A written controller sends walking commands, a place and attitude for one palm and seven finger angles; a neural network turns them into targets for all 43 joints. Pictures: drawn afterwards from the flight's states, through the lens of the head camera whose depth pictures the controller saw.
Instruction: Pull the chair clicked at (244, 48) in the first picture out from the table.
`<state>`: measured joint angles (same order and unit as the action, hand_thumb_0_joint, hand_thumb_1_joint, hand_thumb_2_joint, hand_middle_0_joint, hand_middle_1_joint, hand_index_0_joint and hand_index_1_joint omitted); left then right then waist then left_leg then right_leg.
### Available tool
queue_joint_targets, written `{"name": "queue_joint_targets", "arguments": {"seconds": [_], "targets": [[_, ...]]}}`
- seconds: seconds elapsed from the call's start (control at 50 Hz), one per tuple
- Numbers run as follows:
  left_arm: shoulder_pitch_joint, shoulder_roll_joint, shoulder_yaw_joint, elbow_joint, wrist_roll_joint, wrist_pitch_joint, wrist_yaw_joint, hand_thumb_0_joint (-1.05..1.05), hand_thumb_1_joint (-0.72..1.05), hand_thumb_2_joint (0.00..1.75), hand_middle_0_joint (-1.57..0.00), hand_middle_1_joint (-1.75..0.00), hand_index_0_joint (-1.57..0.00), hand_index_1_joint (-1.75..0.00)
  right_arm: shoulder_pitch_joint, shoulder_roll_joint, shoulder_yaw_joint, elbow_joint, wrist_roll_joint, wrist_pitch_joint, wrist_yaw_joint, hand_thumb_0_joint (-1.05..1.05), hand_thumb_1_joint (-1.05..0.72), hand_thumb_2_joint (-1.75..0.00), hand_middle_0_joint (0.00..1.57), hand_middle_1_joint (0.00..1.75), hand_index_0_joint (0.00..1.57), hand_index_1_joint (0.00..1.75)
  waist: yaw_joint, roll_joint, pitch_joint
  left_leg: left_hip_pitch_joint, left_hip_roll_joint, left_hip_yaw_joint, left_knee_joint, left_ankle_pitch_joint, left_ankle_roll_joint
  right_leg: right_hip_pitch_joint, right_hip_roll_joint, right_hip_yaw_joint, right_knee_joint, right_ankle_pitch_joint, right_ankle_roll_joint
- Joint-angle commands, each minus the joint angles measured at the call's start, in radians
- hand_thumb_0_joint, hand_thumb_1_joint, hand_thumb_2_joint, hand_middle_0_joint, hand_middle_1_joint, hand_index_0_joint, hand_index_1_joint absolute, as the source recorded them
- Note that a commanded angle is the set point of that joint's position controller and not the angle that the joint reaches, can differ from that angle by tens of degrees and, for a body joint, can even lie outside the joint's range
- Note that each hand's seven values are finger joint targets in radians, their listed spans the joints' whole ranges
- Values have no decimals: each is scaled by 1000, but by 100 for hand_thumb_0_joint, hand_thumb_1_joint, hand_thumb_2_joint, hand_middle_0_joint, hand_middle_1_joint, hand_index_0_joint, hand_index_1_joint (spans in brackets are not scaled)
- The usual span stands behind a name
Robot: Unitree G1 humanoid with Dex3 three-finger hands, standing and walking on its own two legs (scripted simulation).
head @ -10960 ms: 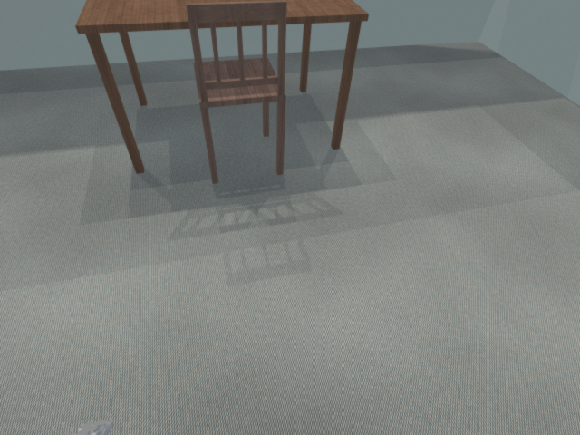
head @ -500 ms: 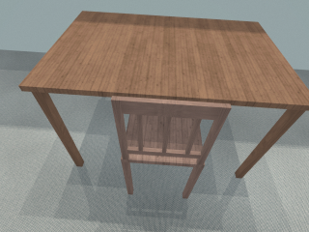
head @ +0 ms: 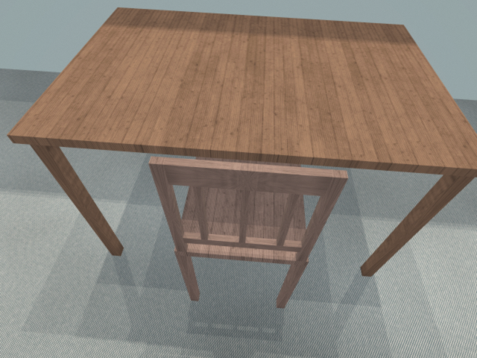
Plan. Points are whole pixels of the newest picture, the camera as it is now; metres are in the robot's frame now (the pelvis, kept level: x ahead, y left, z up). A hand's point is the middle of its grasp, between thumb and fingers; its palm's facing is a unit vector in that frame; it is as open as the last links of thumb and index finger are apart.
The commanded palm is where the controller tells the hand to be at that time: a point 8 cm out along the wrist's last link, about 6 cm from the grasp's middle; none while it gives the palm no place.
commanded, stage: come to a stop and stand still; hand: left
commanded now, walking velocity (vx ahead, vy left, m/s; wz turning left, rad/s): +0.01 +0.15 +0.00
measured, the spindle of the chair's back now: (244, 216) +0.43 +0.02 -0.10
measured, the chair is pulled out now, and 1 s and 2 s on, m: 0.00 0.00 0.00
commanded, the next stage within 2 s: look again from close up in 1.56 s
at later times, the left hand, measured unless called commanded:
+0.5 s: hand out of the picture +0.04 +0.22 -0.17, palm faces +0.00 -0.97 -0.24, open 7.4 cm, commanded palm none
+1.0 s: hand out of the picture +0.03 +0.22 -0.17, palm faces +0.00 -0.98 -0.22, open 7.4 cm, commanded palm none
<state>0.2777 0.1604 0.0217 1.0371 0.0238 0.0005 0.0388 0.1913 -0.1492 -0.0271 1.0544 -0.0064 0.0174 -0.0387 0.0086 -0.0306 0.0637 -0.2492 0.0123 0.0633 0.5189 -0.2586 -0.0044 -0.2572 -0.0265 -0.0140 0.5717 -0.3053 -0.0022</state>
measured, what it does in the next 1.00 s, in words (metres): stands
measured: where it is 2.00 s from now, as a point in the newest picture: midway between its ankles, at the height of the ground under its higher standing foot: outside the picture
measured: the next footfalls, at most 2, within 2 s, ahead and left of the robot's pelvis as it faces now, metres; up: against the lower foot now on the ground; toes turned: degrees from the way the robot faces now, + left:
none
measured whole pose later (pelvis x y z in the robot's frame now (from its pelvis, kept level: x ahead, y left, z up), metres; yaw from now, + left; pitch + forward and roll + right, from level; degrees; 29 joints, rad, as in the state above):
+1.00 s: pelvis +0.02 +0.04 +0.00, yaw -1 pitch -1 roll +1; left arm 0.30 0.17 -0.01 1.06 0.02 0.00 0.04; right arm 0.24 -0.18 0.00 1.05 -0.01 -0.02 -0.02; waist 0.00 -0.01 0.03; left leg -0.18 -0.04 0.09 0.47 -0.28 0.05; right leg -0.19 -0.07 0.02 0.49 -0.30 0.05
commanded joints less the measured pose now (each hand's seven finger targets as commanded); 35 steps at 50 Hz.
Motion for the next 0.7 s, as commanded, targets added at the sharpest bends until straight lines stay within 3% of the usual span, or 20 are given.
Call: {"name": "queue_joint_targets", "arguments": {"seconds": [0.0, 0.04, 0.1, 0.14, 0.2, 0.26, 0.28, 0.3, 0.32, 0.34, 0.36, 0.38, 0.42, 0.44, 0.5, 0.56, 0.68], "targets": [[52, 126, 18, -33, -3, -15, -3, 0, 90, 90, -20, -30, -20, -30, 94, -67, -11, -36, -6, -4, 9, 0, -90, -90, 20, 30, 20, 30, -12, -64, -68, 77, 23, -40, -33, 80, -4, -31, -163, 191, -204, 274, -71], [45, 145, 25, -39, -4, -15, 0, 0, 90, 90, -20, -30, -20, -30, 90, -76, -9, -39, -7, -2, 10, 0, -90, -90, 20, 30, 20, 30, -4, -48, -67, 53, 25, -36, -35, 88, -10, 9, -174, 193, -199, 318, -77], [43, 163, 36, -40, -5, -11, 3, 0, 90, 90, -20, -30, -20, -30, 91, -90, -9, -50, -9, 1, 9, 0, -90, -90, 20, 30, 20, 30, 8, -77, -70, 29, 27, -34, -25, 108, -16, 49, -196, 194, -175, 405, -92], [33, 169, 40, -48, -3, -6, 5, 0, 90, 90, -20, -30, -20, -30, 91, -91, -11, -54, -9, 7, 10, 0, -90, -90, 20, 30, 20, 30, 8, -92, -35, 21, 24, -32, -19, 86, -18, 22, -207, 198, -183, 378, -100], [2, 160, 40, -59, -3, 1, 3, 0, 90, 90, -20, -30, -20, -30, 111, -94, -12, -53, -9, 8, 12, 0, -90, -90, 20, 30, 20, 30, -2, -73, -20, 68, 38, -46, -48, 109, -11, -46, -175, 168, -178, 246, -85], [-13, 132, 33, -71, -3, 9, 0, 0, 90, 90, -20, -30, -20, -30, 110, -103, -7, -49, -12, 0, 15, 0, -90, -90, 20, 30, 20, 30, 4, 25, 15, 56, 79, -101, -125, 107, 16, -90, -98, 109, -162, 51, -46], [113, 144, 15, -27, -4, -27, 33, 0, 90, 90, -20, -30, -20, -30, -17, -149, -17, -126, 2, -24, 25, 0, -90, -90, 20, 30, 20, 30, 46, 21, -14, -7, 91, -44, 108, 99, -6, 5, -158, 179, -170, 459, -31], [30, 216, 21, -81, -6, -38, 27, 0, 90, 90, -20, -30, -20, -30, 74, -86, -12, -149, 0, -12, 35, 0, -90, -90, 20, 30, 20, 30, -24, -48, -116, -53, 23, -27, 108, -116, -10, 53, -245, 263, -198, 280, -90], [-3, 235, 32, -102, -3, -39, 17, 0, 90, 90, -20, -30, -20, -30, 74, -90, -12, -144, -13, -2, 37, 0, -90, -90, 20, 30, 20, 30, -16, 3, -125, -31, 10, -25, 102, -125, -11, 41, -271, 276, -197, 196, -135], [-33, 220, 31, -111, -1, -37, 19, 0, 90, 90, -20, -30, -20, -30, 103, -91, -11, -143, -10, -4, 36, 0, -90, -90, 20, 30, 20, 30, -40, -51, -103, -4, 26, -30, 72, -110, -6, -37, -238, 227, -208, 24, -130], [-53, 200, 24, -122, 0, -33, 17, 0, 90, 90, -20, -30, -20, -30, 127, -95, -12, -133, -12, -11, 39, 0, -90, -90, 20, 30, 20, 30, -55, -33, -64, 29, 21, -41, 26, -62, -3, -103, -187, 181, -187, -46, -106], [-58, 178, 18, -126, -2, -28, 14, 0, 90, 90, -20, -30, -20, -30, 141, -104, -12, -130, -13, -20, 41, 0, -90, -90, 20, 30, 20, 30, -56, 37, -40, 33, 37, -77, -26, -14, 9, -121, -128, 134, -136, -70, -80], [-25, 136, 11, -122, -2, -11, 10, 0, 90, 90, -20, -30, -20, -30, 128, -138, -11, -138, -18, -31, 36, 0, -90, -90, 20, 30, 20, 30, -23, 184, -2, -72, 128, -195, -156, -41, 58, -65, -27, 23, -49, -101, -35], [6, 120, 6, -112, 0, -8, 9, 0, 90, 90, -20, -30, -20, -30, 103, -155, -13, -145, -17, -33, 34, 0, -90, -90, 20, 30, 20, 30, -6, 210, 8, -113, 148, -239, -207, -86, 74, -26, -8, -8, -18, -85, -22], [37, 104, -2, -88, 0, -8, 3, 0, 90, 90, -20, -30, -20, -30, 79, -164, -10, -153, -12, -37, 28, 0, -90, -90, 20, 30, 20, 30, 11, 84, 17, -123, 129, -217, -214, -125, 74, 7, -17, 11, -48, -14, -22], [32, 113, -2, -86, -1, -8, 0, 0, 90, 90, -20, -30, -20, -30, 86, -157, -11, -140, -12, -37, 29, 0, -90, -90, 20, 30, 20, 30, 3, 63, 21, -91, 110, -201, -225, -147, 61, -16, -28, 37, -72, -2, -25], [44, 117, -6, -68, -2, -15, 1, 0, 90, 90, -20, -30, -20, -30, 102, -161, -6, -106, -8, -48, 26, 0, -90, -90, 20, 30, 20, 30, -5, 49, -39, 17, 106, -172, -200, 19, 57, -4, -47, 44, -97, 78, -16]]}}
